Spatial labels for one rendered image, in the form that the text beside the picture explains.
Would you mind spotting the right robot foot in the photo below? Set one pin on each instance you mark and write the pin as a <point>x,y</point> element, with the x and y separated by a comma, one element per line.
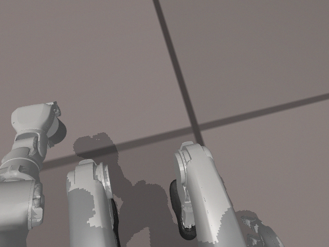
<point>186,233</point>

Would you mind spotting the left robot hand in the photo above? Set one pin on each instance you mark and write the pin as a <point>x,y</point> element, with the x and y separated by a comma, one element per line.
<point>36,116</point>

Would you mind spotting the left robot arm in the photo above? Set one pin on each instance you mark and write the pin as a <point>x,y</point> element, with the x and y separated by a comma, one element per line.
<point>21,192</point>

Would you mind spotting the tin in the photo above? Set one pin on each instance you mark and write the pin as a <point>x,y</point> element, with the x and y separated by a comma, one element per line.
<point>57,131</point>

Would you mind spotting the right robot hand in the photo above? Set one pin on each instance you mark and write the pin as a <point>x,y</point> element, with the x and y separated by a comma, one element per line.
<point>267,237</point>

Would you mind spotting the left robot foot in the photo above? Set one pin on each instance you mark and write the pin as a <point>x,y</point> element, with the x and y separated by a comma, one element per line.
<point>116,222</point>

